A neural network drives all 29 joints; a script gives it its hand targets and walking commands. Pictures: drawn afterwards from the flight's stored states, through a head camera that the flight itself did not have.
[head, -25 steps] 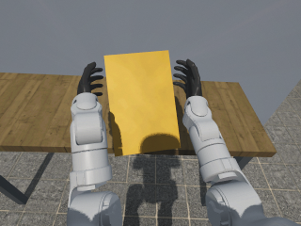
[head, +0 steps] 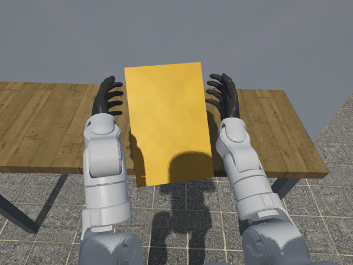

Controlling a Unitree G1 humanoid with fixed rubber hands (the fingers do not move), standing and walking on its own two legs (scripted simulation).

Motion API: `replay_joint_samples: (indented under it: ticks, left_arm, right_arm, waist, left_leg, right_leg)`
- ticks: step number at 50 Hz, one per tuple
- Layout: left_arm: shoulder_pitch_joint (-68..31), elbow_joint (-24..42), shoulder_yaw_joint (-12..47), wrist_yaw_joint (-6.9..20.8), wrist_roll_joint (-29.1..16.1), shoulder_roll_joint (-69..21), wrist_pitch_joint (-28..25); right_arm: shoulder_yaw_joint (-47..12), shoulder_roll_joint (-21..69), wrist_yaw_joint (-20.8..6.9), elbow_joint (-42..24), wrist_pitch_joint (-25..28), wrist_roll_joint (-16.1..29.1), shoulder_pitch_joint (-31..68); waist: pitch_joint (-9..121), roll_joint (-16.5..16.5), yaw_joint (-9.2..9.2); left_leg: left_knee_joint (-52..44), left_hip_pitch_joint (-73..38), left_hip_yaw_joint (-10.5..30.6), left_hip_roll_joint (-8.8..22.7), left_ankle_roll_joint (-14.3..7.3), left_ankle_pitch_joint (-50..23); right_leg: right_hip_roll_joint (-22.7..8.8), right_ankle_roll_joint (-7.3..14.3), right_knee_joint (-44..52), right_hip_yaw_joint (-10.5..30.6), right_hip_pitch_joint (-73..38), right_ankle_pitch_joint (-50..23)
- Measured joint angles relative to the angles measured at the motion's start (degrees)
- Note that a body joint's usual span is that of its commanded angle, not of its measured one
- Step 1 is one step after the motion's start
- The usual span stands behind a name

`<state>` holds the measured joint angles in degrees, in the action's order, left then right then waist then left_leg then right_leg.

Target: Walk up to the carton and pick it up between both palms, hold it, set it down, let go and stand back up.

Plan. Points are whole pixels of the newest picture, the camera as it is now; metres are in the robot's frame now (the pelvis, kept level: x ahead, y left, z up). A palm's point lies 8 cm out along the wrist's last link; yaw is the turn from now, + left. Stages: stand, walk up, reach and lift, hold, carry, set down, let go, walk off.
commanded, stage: hold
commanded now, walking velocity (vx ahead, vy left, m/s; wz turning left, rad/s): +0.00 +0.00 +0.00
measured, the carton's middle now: (167, 125) +0.41 -0.01 +0.07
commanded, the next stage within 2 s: set down in 0.80 s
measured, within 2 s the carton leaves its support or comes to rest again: neither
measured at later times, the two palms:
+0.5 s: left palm (98, 113) +0.37 +0.13 +0.17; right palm (221, 106) +0.37 -0.13 +0.17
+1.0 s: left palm (102, 115) +0.36 +0.12 +0.17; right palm (225, 106) +0.36 -0.13 +0.17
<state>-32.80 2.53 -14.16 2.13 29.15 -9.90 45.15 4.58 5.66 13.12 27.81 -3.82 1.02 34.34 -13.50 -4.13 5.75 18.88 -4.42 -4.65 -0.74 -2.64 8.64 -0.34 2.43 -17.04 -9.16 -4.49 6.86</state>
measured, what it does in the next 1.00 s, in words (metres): stands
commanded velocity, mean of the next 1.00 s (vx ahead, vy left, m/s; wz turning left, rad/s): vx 0.00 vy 0.00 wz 0.00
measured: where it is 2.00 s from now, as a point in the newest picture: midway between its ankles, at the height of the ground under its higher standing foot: outside the picture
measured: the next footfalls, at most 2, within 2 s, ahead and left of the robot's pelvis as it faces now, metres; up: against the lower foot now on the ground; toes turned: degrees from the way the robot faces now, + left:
none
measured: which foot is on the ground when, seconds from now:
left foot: down 0.00-1.00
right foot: down 0.00-1.00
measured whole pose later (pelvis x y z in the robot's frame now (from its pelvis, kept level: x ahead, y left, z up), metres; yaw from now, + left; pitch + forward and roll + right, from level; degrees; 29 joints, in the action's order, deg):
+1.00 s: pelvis +0.00 +0.00 +0.00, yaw +0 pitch -14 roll +0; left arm -33.2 -0.2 -13.9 1.2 28.9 -9.7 45.1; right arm 7.9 7.6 12.7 27.9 -4.2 0.1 35.6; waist -11.8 -4.3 4.4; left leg 18.7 -3.9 -4.8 -0.4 -2.3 8.7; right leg 0.0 2.7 -16.7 -9.1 -4.0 6.9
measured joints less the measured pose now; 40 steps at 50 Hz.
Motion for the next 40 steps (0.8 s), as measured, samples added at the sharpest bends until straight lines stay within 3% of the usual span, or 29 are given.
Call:
replay_joint_samples:
  ticks: [10,16,27,40]
  left_arm:
    - [-3.8,-3.7,-3.1,-0.5,0.9,-0.1,-0.2]
    - [-3.9,-4.7,-4.2,0.2,1.5,0.7,0.0]
    - [0.3,-0.9,-1.0,0.7,0.5,1.1,0.0]
    - [1.1,2.1,-0.1,0.1,1.4,-0.8,2.0]
  right_arm:
    - [2.0,-0.1,-1.5,3.9,-0.5,-1.3,4.2]
    - [2.5,1.5,-1.0,5.2,-1.0,-1.9,4.9]
    - [-0.6,1.2,1.2,1.3,-0.5,0.8,0.7]
    - [-2.0,-1.2,-0.1,0.7,-1.1,2.0,0.5]
  waist:
    - [2.2,-1.1,-1.49]
    - [2.7,-2.2,-1.18]
    - [1.5,-1.6,0.84]
    - [0.6,-0.4,-0.51]
  left_leg:
    - [-1.5,0.6,-0.8,0.2,0.3,-1.0]
    - [-1.6,0.4,0.0,0.2,0.6,-0.8]
    - [0.3,-0.3,0.8,0.1,0.1,1.0]
    - [-0.2,-2.5,-0.8,0.2,-0.2,1.1]
  right_leg:
    - [0.2,0.4,-0.1,0.8,1.6,-0.3]
    - [0.3,0.5,0.5,0.0,0.9,-0.1]
    - [0.2,-0.1,0.9,-0.7,-1.2,0.7]
    - [0.3,-0.4,0.7,0.9,-2.5,0.5]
